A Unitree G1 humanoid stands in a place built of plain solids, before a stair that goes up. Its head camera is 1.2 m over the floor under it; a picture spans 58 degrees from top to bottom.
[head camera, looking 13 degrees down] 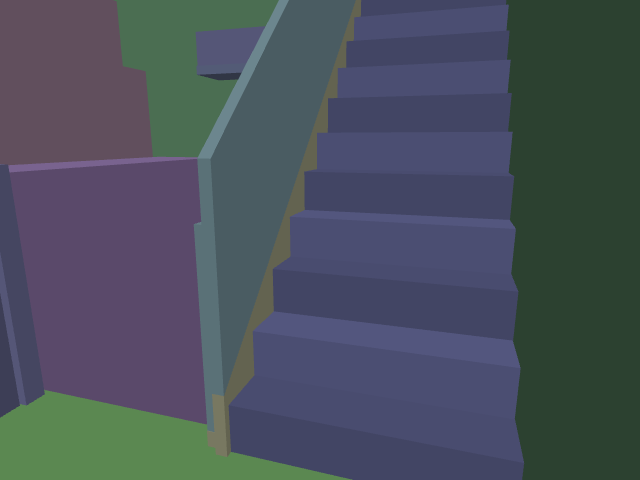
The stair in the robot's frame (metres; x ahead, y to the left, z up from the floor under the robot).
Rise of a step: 0.21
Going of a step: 0.23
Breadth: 1.04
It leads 17 degrees to the right of straight ahead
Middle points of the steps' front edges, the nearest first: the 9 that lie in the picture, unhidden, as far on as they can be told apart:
1.32 -0.15 0.21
1.54 -0.21 0.41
1.76 -0.28 0.62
1.98 -0.35 0.83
2.19 -0.41 1.04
2.41 -0.48 1.24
2.63 -0.55 1.45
2.85 -0.61 1.66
3.06 -0.68 1.86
